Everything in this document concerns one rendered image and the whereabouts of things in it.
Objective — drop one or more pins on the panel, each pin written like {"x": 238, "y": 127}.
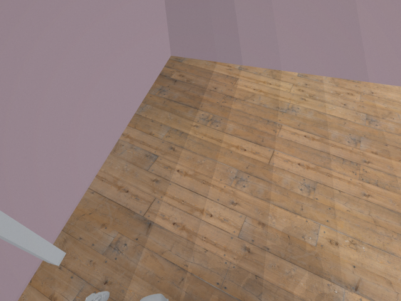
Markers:
{"x": 20, "y": 236}

